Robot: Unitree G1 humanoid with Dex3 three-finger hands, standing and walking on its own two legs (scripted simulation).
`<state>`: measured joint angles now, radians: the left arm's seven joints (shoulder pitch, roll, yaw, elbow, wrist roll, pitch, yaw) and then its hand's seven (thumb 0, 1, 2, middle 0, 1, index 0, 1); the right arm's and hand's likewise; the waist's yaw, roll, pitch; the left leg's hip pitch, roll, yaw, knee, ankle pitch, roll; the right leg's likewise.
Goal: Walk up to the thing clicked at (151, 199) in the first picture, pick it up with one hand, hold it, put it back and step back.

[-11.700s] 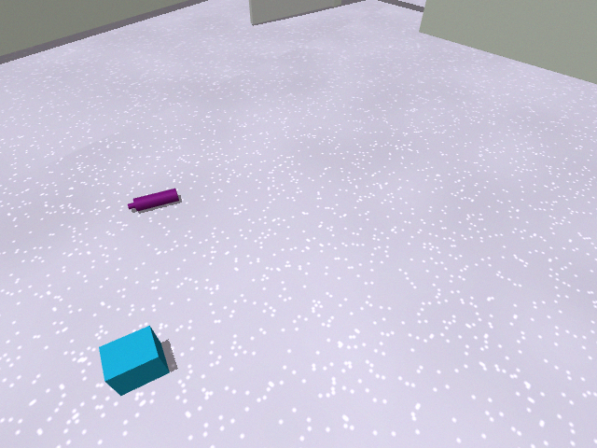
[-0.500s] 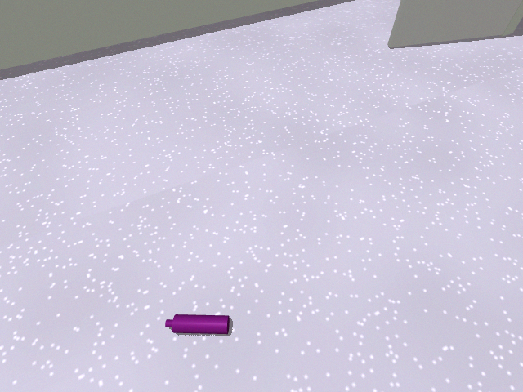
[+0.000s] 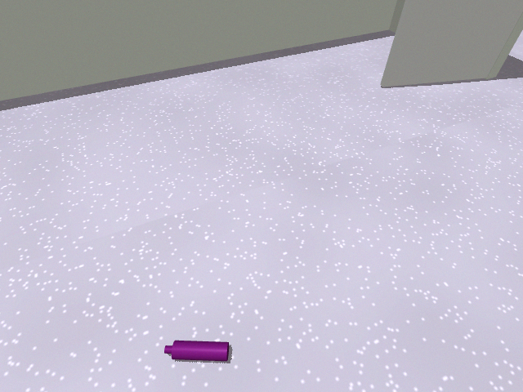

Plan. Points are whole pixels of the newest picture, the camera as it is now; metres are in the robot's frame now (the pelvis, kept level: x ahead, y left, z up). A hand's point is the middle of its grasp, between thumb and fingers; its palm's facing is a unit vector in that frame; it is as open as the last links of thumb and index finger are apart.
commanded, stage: walk up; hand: left
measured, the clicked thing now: (196, 350) +0.42 +0.26 -0.75
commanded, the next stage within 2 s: stand in 0.76 s
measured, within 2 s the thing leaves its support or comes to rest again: neither
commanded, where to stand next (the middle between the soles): +0.03 +0.01 m, yaw -1 degrees
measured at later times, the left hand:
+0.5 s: hand out of the picture +0.08 +0.27 -0.15, palm faces -0.02 -0.94 -0.35, open 7.4 cm
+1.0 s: hand out of the picture +0.09 +0.26 -0.15, palm faces -0.03 -0.94 -0.34, open 7.4 cm
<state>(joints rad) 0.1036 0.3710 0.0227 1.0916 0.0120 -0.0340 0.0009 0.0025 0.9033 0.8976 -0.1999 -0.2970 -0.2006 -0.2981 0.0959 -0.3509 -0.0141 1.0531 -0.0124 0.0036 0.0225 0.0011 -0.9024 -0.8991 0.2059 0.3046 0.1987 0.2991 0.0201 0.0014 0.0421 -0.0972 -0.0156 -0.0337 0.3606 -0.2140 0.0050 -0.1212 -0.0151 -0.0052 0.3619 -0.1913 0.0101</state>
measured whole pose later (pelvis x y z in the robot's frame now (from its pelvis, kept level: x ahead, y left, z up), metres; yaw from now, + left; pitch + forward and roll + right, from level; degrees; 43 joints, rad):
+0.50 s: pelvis +0.01 +0.01 +0.00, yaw +0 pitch -2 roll +0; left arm 0.10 0.35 0.01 1.14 0.01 -0.03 0.01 0.00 0.90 0.90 -0.20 -0.30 -0.20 -0.30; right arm 0.12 -0.34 -0.02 1.12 -0.01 0.01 0.02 0.00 -0.90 -0.90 0.21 0.30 0.20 0.30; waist 0.00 0.00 0.05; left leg -0.08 -0.03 -0.02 0.32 -0.20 0.02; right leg -0.10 -0.03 0.01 0.32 -0.18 0.03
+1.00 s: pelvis +0.01 +0.00 +0.00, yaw +0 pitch -2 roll +0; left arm 0.10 0.35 0.00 1.12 0.01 -0.02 0.00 0.00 0.90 0.90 -0.20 -0.30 -0.20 -0.30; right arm 0.10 -0.35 0.00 1.11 -0.01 -0.01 0.01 0.00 -0.90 -0.90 0.21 0.30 0.20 0.30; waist 0.00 0.00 0.06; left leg -0.07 -0.02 -0.03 0.30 -0.19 0.01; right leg -0.10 -0.02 0.00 0.30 -0.17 0.02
